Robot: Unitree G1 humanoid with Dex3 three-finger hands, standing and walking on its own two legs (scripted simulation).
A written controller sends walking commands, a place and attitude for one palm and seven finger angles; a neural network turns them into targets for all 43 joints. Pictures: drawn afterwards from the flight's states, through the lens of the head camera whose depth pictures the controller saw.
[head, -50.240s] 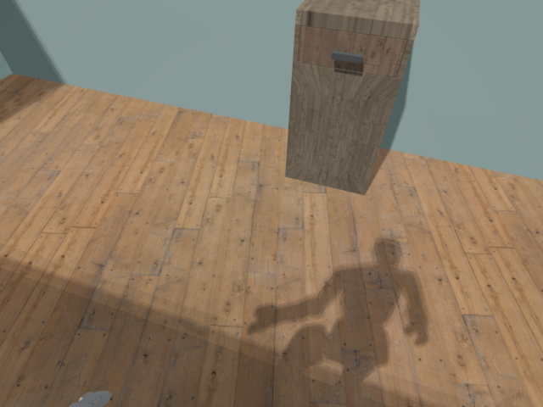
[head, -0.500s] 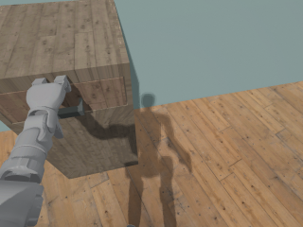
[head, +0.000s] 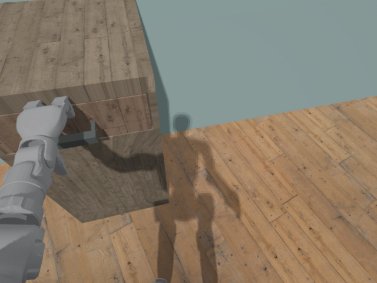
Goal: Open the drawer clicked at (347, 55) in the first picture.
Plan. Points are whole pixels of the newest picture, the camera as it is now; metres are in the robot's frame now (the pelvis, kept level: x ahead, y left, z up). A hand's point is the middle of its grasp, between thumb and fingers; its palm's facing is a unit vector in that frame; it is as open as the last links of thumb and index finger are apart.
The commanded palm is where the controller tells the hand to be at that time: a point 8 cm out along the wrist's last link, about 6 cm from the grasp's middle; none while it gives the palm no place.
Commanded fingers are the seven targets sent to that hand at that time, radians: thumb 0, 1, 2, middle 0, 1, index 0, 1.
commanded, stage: move the hooked fingers above the handle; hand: left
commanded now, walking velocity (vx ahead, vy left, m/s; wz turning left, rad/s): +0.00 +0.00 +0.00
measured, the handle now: (73, 134) +0.48 +0.30 -0.01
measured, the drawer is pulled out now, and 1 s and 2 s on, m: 0.00 0.00 0.00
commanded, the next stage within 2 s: lower the fingers behind the handle in 1.46 s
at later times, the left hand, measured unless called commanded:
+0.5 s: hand (60, 133) +0.43 +0.29 +0.05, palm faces +0.00 -0.04 -1.00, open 13.7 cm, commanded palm +0.41 +0.28 +0.11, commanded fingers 0.00 -0.50 0.30 -0.30 -1.20 -0.30 -1.20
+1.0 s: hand (55, 138) +0.42 +0.30 +0.05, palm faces -0.04 -0.03 -1.00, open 13.8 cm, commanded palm +0.40 +0.29 +0.11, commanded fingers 0.00 -0.50 0.30 -0.30 -1.20 -0.30 -1.20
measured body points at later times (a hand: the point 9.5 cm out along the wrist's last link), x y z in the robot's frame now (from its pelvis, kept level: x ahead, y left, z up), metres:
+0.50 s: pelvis +0.01 +0.00 +0.00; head +0.07 +0.01 +0.45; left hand +0.42 +0.29 +0.10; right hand +0.08 -0.26 -0.12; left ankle +0.02 +0.09 -0.71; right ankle -0.03 -0.12 -0.71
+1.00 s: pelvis +0.01 +0.00 +0.01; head +0.06 +0.00 +0.45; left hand +0.41 +0.30 +0.10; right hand +0.08 -0.28 -0.12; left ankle +0.02 +0.09 -0.71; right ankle -0.03 -0.12 -0.71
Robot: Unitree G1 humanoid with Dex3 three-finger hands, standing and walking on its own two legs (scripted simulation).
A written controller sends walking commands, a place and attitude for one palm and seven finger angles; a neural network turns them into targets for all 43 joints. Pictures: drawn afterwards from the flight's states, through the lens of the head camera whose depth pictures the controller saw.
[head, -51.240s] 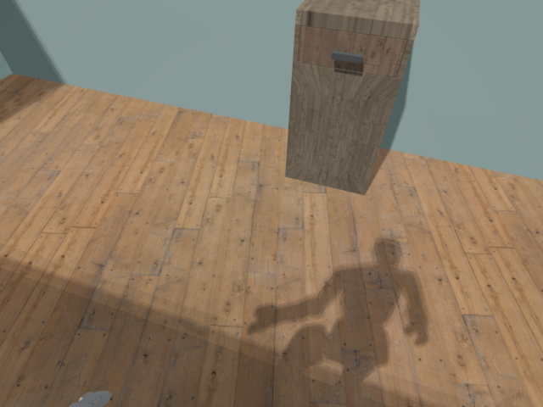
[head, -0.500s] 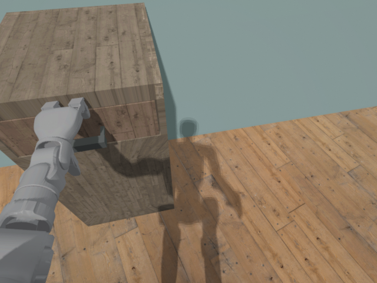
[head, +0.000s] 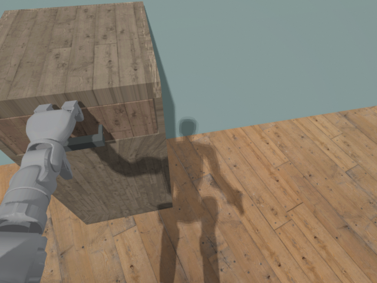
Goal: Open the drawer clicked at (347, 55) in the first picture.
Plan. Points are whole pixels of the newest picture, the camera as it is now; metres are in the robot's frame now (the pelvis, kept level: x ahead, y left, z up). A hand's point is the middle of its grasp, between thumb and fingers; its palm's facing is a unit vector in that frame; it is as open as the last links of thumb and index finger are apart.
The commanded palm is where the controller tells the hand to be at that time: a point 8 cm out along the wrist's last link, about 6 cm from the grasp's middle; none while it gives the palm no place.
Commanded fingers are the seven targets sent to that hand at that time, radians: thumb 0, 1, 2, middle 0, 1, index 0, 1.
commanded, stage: move the hooked fingers above the handle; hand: left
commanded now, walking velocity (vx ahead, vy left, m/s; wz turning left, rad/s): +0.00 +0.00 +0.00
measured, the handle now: (81, 136) +0.47 +0.30 -0.02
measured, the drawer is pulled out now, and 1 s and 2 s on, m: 0.00 0.00 0.00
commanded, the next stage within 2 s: lower the fingers behind the handle in 0.46 s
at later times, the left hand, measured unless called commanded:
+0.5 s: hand (67, 137) +0.42 +0.29 +0.04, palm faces -0.02 -0.03 -1.00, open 13.8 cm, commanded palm +0.40 +0.29 +0.10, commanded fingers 0.00 -0.50 0.30 -0.30 -1.20 -0.30 -1.20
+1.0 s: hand (74, 143) +0.43 +0.29 +0.02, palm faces -0.01 -0.03 -1.00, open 13.8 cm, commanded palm +0.41 +0.29 +0.07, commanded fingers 0.00 -0.50 0.30 -0.30 -1.20 -0.30 -1.20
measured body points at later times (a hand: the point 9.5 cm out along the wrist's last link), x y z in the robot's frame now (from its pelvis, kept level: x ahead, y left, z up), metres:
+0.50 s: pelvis +0.00 +0.00 +0.00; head +0.06 +0.00 +0.44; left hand +0.42 +0.29 +0.10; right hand +0.05 -0.27 -0.13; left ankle +0.01 +0.09 -0.71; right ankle -0.04 -0.12 -0.71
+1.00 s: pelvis +0.00 +0.01 -0.01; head +0.07 +0.01 +0.43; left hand +0.42 +0.29 +0.07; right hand +0.06 -0.26 -0.14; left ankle +0.01 +0.09 -0.71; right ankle -0.04 -0.12 -0.71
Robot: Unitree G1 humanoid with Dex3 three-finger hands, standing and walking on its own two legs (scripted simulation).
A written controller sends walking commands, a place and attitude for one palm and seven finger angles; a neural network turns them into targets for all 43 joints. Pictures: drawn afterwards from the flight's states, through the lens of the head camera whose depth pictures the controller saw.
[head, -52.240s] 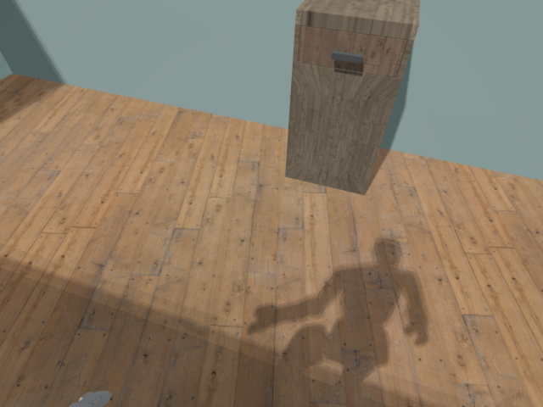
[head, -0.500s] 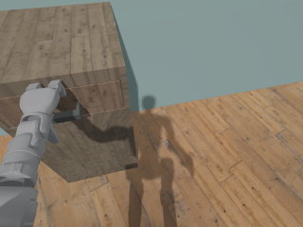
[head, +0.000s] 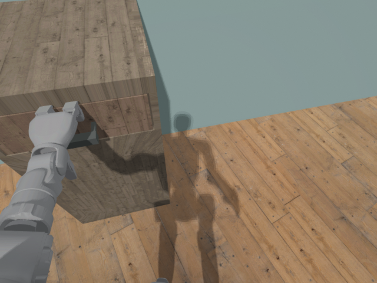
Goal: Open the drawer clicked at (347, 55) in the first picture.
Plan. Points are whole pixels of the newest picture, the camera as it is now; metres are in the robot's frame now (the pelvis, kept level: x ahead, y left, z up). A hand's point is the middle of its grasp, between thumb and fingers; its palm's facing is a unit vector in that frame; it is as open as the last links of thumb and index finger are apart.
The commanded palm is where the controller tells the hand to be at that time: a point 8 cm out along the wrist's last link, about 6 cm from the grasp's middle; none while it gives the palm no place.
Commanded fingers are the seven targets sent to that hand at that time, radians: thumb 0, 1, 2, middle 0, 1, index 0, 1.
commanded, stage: lower the fingers behind the handle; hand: left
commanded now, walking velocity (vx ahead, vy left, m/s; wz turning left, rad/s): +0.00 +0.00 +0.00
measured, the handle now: (73, 135) +0.46 +0.30 -0.01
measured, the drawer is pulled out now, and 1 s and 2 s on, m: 0.00 0.00 0.00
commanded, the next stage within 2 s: lift the fingers back up to retry in 1.16 s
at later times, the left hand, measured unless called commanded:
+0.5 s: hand (66, 148) +0.41 +0.30 +0.00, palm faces -0.08 +0.01 -1.00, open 13.8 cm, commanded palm +0.41 +0.29 +0.05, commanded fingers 0.00 -0.50 0.30 -0.30 -1.20 -0.30 -1.20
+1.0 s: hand (68, 148) +0.42 +0.30 +0.00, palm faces -0.03 +0.00 -1.00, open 13.7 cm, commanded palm +0.40 +0.29 +0.03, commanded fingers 0.00 -0.50 0.30 -0.30 -1.20 -0.30 -1.20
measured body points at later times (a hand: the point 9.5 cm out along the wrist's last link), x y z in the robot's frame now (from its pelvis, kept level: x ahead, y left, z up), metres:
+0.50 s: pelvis -0.02 -0.01 -0.01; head +0.06 +0.00 +0.43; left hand +0.41 +0.29 +0.06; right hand +0.02 -0.28 -0.13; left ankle +0.01 +0.08 -0.70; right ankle -0.04 -0.12 -0.70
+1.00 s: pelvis -0.03 +0.00 -0.02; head +0.05 +0.02 +0.42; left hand +0.41 +0.29 +0.05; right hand +0.02 -0.26 -0.14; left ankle +0.01 +0.08 -0.70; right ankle -0.04 -0.12 -0.70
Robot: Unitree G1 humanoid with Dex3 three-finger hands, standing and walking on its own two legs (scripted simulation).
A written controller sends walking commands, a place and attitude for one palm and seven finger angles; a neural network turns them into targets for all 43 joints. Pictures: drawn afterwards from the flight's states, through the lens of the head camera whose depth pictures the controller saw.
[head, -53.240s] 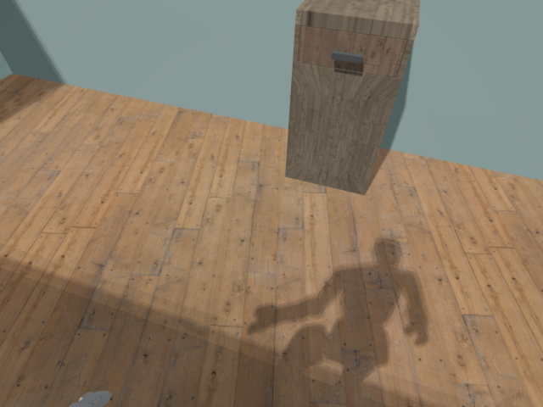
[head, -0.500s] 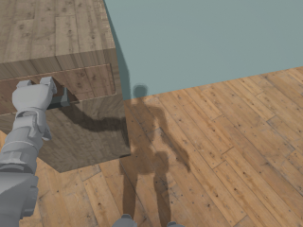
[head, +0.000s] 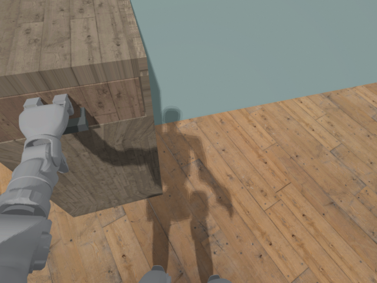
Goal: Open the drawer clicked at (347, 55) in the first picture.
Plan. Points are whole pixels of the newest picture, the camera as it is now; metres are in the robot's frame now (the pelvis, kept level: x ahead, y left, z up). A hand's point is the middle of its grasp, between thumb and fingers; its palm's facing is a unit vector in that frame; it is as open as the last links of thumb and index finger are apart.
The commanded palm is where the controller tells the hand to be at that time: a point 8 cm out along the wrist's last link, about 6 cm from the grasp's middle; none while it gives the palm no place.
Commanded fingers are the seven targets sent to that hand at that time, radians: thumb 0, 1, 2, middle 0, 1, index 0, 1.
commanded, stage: lower the fingers behind the handle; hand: left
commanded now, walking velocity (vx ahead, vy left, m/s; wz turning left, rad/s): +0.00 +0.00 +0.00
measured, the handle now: (61, 121) +0.49 +0.31 +0.01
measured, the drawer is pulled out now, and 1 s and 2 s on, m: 0.00 0.00 0.00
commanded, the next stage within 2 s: lift the fingers back up to retry in 0.16 s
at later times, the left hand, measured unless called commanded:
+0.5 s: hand (56, 134) +0.44 +0.30 +0.02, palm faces -0.04 -0.02 -1.00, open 13.6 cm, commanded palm +0.43 +0.29 +0.09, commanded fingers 0.00 -0.50 0.30 -0.30 -1.20 -0.30 -1.20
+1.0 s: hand (46, 122) +0.44 +0.30 +0.07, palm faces -0.05 -0.04 -1.00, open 13.4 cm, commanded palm +0.42 +0.30 +0.13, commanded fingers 0.00 -0.50 0.30 -0.30 -1.20 -0.30 -1.20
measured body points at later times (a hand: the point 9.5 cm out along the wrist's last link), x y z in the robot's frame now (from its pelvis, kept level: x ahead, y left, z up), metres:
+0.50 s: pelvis +0.01 +0.00 +0.01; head +0.09 +0.02 +0.45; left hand +0.44 +0.30 +0.08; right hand +0.05 -0.26 -0.11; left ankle +0.03 +0.08 -0.68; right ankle -0.01 -0.13 -0.68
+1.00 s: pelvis +0.03 -0.01 +0.03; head +0.09 -0.01 +0.48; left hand +0.44 +0.30 +0.12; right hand +0.12 -0.27 -0.10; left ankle +0.03 +0.08 -0.68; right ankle -0.01 -0.13 -0.68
